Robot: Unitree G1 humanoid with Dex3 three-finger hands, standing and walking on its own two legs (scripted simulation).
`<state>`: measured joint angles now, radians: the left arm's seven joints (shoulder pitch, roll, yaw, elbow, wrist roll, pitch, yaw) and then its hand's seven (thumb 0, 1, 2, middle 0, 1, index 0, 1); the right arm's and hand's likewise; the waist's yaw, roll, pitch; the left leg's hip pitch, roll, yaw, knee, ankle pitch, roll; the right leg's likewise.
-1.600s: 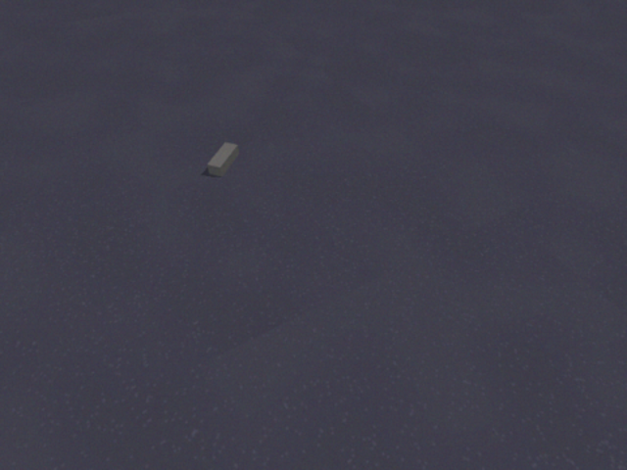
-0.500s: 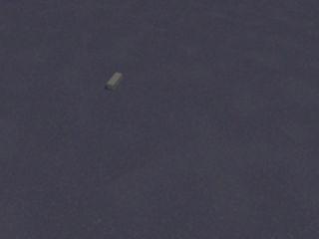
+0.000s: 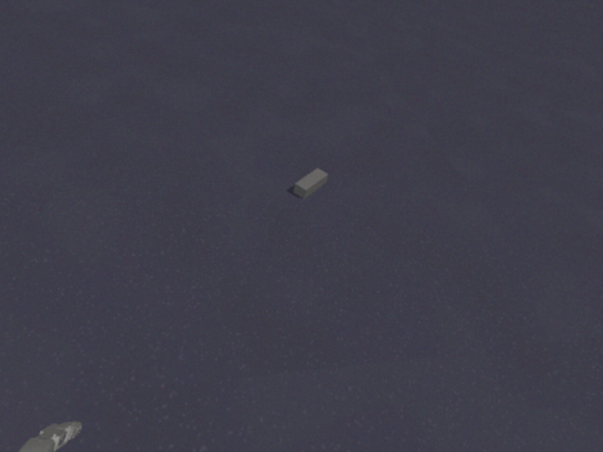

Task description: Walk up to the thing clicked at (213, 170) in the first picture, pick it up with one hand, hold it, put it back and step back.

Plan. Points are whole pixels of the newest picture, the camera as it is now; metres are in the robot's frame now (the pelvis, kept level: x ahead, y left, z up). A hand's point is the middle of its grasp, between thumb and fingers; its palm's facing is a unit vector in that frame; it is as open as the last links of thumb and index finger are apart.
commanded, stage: walk up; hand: left
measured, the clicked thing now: (311, 183) +1.57 -0.21 -0.74
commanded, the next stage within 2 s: none
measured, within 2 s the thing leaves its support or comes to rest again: neither
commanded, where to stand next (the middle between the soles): +1.51 -0.65 m, yaw +49 degrees
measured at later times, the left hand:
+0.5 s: hand (172, 390) +0.25 +0.17 -0.12, palm faces +0.34 -0.87 -0.37, open 7.3 cm
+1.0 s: hand (230, 267) +0.53 +0.11 -0.16, palm faces +0.40 -0.87 -0.29, open 7.3 cm
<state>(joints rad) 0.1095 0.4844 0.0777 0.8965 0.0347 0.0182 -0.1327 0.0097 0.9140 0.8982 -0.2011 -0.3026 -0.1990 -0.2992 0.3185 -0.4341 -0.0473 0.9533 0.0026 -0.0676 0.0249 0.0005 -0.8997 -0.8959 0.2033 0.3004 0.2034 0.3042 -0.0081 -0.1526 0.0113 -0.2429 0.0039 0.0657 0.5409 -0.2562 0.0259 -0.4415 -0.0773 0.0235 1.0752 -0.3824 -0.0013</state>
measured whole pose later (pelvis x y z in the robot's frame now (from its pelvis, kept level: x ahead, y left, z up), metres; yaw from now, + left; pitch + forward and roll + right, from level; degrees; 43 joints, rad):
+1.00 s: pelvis +0.56 -0.18 -0.02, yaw +30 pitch -1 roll +1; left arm 0.21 0.48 0.11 0.74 0.06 0.06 -0.14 0.01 0.91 0.90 -0.21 -0.30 -0.20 -0.30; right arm 0.42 -0.43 -0.03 0.85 -0.02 -0.12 -0.04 0.00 -0.89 -0.90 0.21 0.30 0.21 0.31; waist -0.01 -0.14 0.06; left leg -0.32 0.06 -0.03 0.70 -0.37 -0.01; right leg -0.61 -0.17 0.08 0.95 -0.33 0.02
